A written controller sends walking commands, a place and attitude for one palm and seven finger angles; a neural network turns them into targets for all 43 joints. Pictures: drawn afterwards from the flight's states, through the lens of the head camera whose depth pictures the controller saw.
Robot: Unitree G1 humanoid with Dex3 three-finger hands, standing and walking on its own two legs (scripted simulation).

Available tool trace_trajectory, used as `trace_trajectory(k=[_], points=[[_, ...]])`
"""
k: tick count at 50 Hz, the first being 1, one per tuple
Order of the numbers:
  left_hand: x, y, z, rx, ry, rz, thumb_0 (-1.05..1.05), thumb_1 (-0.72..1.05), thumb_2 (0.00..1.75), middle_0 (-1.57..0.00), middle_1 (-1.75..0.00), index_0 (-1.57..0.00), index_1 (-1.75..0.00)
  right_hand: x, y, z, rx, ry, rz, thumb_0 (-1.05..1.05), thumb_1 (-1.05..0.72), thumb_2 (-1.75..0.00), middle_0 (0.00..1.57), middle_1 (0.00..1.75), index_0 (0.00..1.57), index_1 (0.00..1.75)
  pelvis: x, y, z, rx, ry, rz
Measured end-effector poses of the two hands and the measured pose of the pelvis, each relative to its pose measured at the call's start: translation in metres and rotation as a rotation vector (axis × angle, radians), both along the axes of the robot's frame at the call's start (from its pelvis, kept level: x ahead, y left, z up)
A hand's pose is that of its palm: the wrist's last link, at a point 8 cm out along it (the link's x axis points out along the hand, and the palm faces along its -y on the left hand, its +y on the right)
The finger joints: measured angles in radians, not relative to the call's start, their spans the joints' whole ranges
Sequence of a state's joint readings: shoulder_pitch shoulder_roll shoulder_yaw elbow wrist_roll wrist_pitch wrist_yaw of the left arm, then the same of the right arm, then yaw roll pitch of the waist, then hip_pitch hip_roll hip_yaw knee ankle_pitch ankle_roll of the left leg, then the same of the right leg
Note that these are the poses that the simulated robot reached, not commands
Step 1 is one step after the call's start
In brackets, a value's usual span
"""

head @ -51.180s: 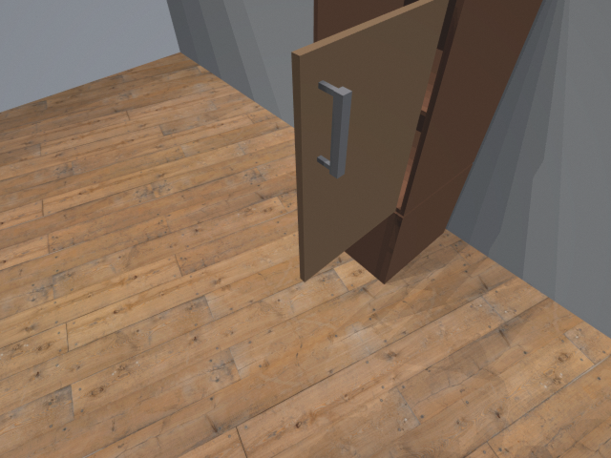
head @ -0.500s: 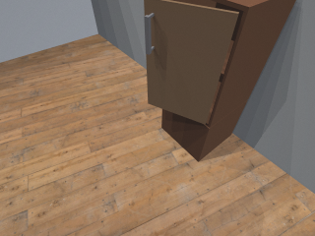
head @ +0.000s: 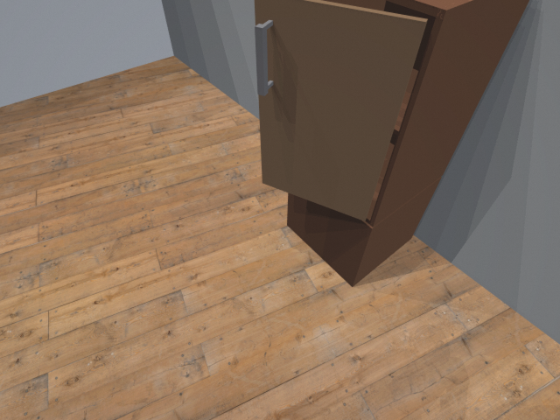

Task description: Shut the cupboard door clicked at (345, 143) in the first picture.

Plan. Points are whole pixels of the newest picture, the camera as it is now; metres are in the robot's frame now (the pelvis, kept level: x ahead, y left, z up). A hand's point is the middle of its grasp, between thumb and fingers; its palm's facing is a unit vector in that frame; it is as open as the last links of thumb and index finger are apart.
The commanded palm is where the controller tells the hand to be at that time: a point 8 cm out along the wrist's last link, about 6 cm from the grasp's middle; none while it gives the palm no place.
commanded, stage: walk to a spot facing it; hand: left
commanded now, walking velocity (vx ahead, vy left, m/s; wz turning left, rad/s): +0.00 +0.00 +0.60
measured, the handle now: (265, 59) +0.88 +0.08 +0.11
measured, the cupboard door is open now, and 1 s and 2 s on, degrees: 24 24 24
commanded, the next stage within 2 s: none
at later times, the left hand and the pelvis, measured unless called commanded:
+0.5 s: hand out of the picture +0.00 +0.24 -0.19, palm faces +0.27 -0.93 -0.24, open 7.4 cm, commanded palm none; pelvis -0.01 +0.02 -0.01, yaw +16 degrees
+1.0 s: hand out of the picture -0.06 +0.17 -0.17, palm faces +0.56 -0.78 -0.28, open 7.4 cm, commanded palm none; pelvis +0.01 -0.03 -0.01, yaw +36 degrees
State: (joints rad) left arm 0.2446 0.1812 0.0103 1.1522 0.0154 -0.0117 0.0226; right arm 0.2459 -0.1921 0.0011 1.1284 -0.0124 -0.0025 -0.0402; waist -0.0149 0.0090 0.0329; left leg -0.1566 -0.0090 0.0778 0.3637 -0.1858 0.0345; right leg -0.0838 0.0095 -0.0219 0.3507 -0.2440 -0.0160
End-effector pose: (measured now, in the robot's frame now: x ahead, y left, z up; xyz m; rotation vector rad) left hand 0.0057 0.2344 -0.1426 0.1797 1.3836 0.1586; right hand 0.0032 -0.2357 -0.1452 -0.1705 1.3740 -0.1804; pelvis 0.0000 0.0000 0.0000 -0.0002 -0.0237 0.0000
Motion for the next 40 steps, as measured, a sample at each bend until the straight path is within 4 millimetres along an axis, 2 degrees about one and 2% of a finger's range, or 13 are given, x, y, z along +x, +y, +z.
trace_trajectory(k=[6,11,19,25,30,36,40], points=[[0.007,0.0,-0.003,0.01,-0.028,0.038,0.0,0.9,0.9,-0.2,-0.3,-0.2,-0.3,0.007,0.001,-0.004,0.007,0.009,0.025,0.0,-0.9,-0.9,0.2,0.3,0.2,0.3,0.0,-0.002,-0.004,0.001,0.006,0.041],[0.001,0.004,-0.01,0.011,-0.06,0.105,0.0,0.9,0.9,-0.21,-0.3,-0.2,-0.3,0.015,0.005,-0.011,0.013,0.032,0.072,0.01,-0.9,-0.9,0.2,0.3,0.2,0.3,-0.004,0.0,-0.012,-0.016,0.005,0.103],[-0.019,0.029,-0.033,0.005,-0.069,0.215,0.0,0.9,0.9,-0.21,-0.3,-0.2,-0.3,0.053,0.018,-0.014,-0.028,-0.013,0.195,0.01,-0.9,-0.9,0.2,0.3,0.2,0.3,-0.01,0.017,-0.029,-0.015,0.0,0.215],[-0.021,0.045,-0.011,0.037,-0.091,0.251,0.01,0.9,0.9,-0.2,-0.3,-0.2,-0.3,0.077,0.022,0.001,-0.038,-0.044,0.276,0.01,-0.9,-0.9,0.2,0.3,0.21,0.3,-0.014,0.018,-0.014,-0.02,0.043,0.272],[-0.015,0.049,0.006,0.075,-0.155,0.285,0.01,0.9,0.9,-0.2,-0.3,-0.2,-0.3,0.098,0.015,0.007,-0.041,-0.052,0.34,0.01,-0.9,-0.9,0.2,0.3,0.21,0.3,-0.013,0.009,-0.006,-0.04,0.058,0.338],[-0.016,0.036,0.017,0.127,-0.209,0.344,0.01,0.9,0.9,-0.2,-0.3,-0.2,-0.3,0.131,-0.002,0.0,-0.028,-0.059,0.413,0.01,-0.9,-0.9,0.2,0.3,0.21,0.3,-0.007,-0.014,-0.009,-0.036,0.067,0.427],[-0.036,0.018,0.017,0.16,-0.188,0.396,0.0,0.9,0.9,-0.2,-0.3,-0.2,-0.3,0.161,-0.008,-0.011,-0.014,-0.075,0.462,0.01,-0.9,-0.9,0.2,0.3,0.21,0.3,-0.002,-0.027,-0.015,-0.016,0.066,0.481]])
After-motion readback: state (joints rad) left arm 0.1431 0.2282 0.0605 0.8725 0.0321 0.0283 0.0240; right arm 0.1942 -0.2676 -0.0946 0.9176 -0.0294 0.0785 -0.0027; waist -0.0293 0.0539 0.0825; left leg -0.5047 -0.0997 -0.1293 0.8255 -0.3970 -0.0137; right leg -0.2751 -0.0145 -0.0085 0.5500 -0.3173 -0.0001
